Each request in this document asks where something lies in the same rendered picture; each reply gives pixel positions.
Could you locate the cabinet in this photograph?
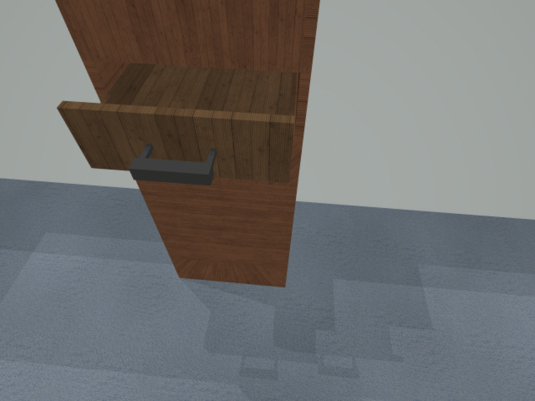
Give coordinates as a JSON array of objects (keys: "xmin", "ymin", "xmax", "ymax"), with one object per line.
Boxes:
[{"xmin": 55, "ymin": 0, "xmax": 320, "ymax": 287}]

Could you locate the handle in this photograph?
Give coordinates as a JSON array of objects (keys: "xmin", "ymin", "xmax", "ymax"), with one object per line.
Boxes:
[{"xmin": 129, "ymin": 144, "xmax": 217, "ymax": 185}]

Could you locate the drawer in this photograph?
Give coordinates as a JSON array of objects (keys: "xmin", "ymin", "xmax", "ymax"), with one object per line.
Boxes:
[{"xmin": 57, "ymin": 63, "xmax": 297, "ymax": 183}]

